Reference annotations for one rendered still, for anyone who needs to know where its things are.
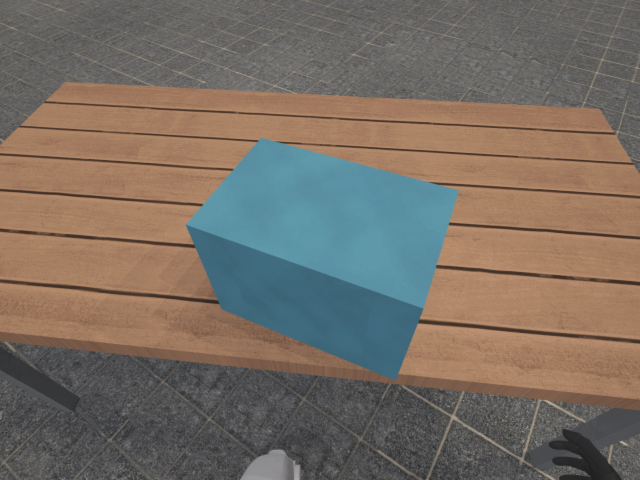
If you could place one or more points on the table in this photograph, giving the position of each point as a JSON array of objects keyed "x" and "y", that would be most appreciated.
[{"x": 536, "y": 292}]

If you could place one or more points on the robot right hand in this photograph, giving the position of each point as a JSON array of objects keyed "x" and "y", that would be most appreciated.
[{"x": 593, "y": 462}]

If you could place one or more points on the left robot thigh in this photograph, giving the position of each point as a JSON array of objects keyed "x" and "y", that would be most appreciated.
[{"x": 273, "y": 467}]

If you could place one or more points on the carton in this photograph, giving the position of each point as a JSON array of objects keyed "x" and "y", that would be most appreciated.
[{"x": 332, "y": 253}]

